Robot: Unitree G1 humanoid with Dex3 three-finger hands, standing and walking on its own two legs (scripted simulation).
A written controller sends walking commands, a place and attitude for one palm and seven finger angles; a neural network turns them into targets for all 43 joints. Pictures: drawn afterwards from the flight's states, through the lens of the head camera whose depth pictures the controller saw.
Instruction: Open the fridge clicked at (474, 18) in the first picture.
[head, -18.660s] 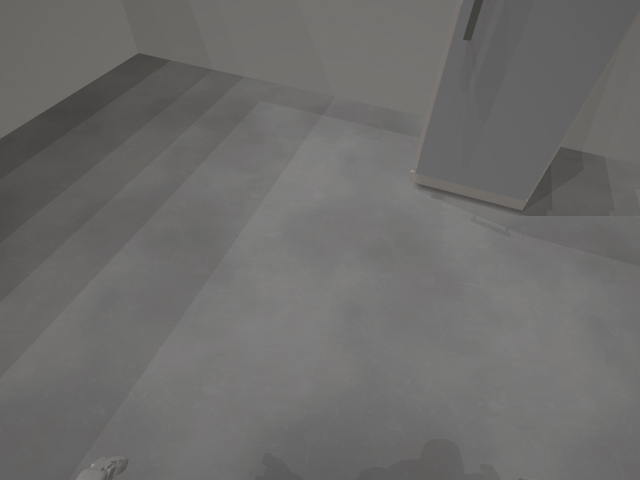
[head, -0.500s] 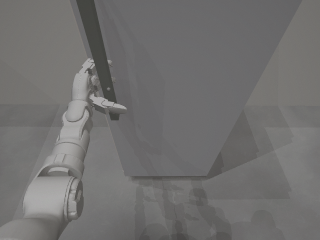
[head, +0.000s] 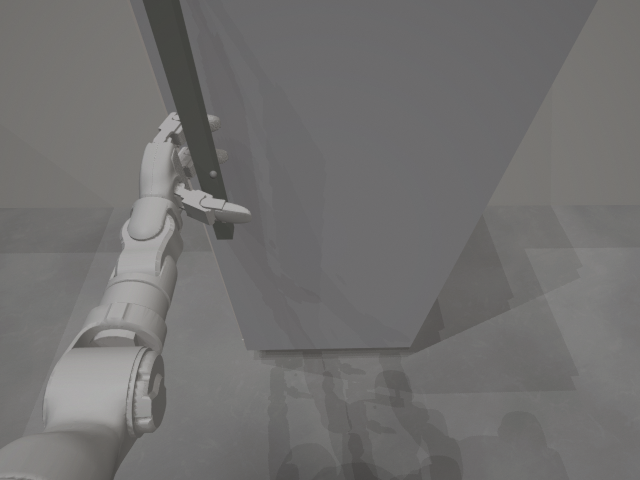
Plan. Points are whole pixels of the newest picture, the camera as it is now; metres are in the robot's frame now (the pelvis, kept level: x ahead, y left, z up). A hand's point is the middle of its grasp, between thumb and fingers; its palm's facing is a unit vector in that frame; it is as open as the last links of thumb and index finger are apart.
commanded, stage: slide the fingers in behind the handle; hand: left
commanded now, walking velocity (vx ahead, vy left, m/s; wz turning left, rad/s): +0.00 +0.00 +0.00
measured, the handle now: (199, 118) +0.51 +0.14 +0.17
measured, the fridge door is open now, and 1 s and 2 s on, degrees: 0 0 10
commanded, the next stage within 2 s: grip the handle and tug to test in 0.12 s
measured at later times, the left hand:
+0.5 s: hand (220, 175) +0.47 +0.12 +0.12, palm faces -0.01 -1.00 +0.01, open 12.0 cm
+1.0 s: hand (219, 173) +0.47 +0.12 +0.13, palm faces +0.01 -1.00 +0.00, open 5.8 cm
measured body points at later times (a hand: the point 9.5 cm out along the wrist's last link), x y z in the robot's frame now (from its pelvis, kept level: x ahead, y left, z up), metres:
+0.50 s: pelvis +0.00 +0.01 +0.00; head +0.05 +0.01 +0.45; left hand +0.46 +0.18 +0.12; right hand +0.07 -0.25 -0.12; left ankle +0.02 +0.11 -0.72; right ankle +0.00 -0.11 -0.72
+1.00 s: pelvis +0.01 +0.00 +0.00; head +0.05 +0.00 +0.45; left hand +0.46 +0.17 +0.13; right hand +0.07 -0.26 -0.12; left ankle +0.02 +0.11 -0.72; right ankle +0.00 -0.11 -0.72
